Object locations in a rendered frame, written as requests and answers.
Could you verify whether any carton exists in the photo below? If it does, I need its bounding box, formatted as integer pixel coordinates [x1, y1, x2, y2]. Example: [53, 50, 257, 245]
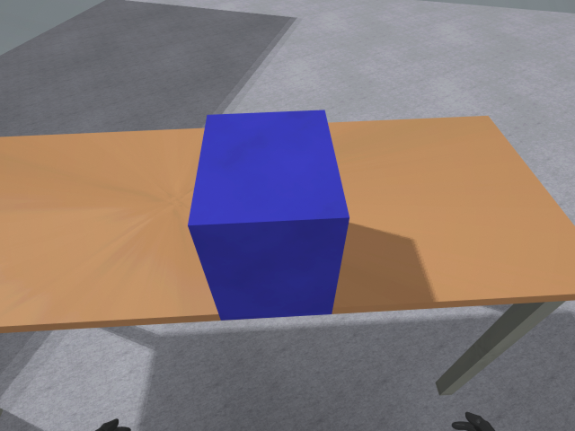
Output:
[188, 110, 349, 321]

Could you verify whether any robot right hand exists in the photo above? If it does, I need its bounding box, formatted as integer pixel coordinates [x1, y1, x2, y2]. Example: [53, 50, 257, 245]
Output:
[452, 412, 495, 431]

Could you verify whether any table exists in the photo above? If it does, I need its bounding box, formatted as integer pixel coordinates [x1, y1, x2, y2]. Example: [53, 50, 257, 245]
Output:
[0, 116, 575, 417]

